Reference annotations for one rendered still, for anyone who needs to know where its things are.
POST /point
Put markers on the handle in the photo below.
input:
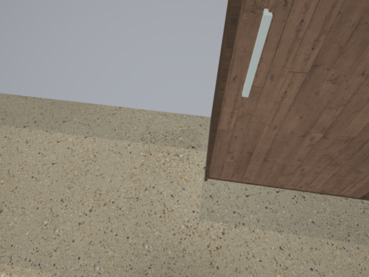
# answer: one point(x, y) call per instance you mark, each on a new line
point(261, 37)

